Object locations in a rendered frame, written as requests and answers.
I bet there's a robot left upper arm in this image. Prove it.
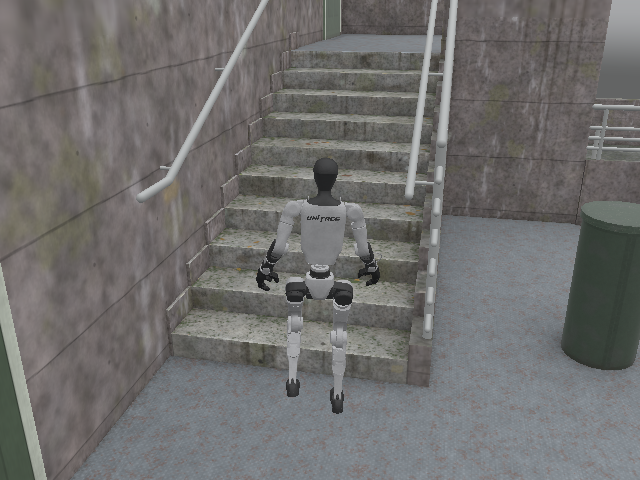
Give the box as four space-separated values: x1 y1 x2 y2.
272 200 303 255

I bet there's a left robot hand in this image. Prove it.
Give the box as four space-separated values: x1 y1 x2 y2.
256 268 279 291

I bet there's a robot right upper arm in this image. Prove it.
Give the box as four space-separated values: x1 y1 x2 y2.
345 202 370 257

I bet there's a left robot thigh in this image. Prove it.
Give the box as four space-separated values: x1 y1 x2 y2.
285 277 306 333

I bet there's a right robot hand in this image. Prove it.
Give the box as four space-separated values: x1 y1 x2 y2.
358 267 380 286

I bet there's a left robot shin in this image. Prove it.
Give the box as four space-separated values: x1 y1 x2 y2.
287 316 301 384

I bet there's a right robot forearm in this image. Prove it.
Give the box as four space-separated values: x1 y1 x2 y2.
360 242 378 272

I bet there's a left robot forearm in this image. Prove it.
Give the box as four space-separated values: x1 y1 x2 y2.
260 239 282 275

